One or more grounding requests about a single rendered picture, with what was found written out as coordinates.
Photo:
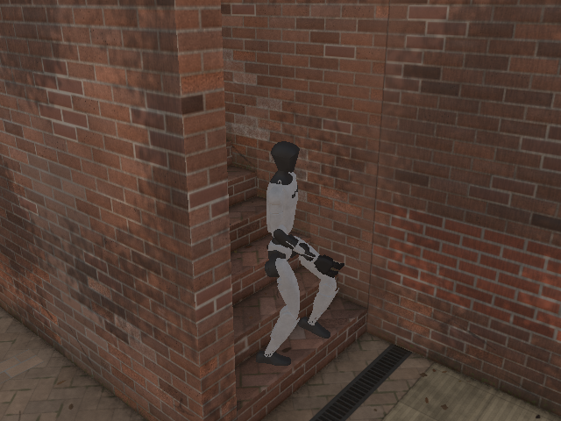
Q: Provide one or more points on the robot torso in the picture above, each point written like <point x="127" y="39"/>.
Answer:
<point x="289" y="207"/>

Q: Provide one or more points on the right robot forearm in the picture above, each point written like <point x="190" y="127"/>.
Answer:
<point x="282" y="237"/>

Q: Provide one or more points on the robot head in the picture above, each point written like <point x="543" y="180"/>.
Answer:
<point x="285" y="155"/>

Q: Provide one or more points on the right robot upper arm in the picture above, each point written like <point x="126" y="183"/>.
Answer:
<point x="276" y="199"/>

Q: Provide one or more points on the right robot hand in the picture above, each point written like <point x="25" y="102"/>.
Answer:
<point x="325" y="263"/>

